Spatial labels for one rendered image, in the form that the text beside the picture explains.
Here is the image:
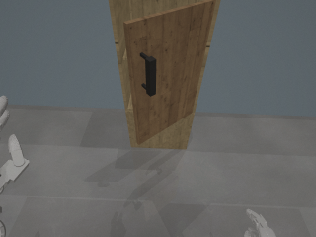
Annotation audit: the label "left robot hand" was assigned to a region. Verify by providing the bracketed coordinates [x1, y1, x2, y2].
[0, 95, 30, 195]

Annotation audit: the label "handle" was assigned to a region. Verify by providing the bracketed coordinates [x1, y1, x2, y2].
[139, 52, 157, 97]

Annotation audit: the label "right robot hand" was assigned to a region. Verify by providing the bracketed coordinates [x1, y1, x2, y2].
[244, 209, 276, 237]

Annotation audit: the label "cupboard door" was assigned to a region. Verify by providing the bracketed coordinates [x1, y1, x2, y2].
[123, 0, 216, 145]

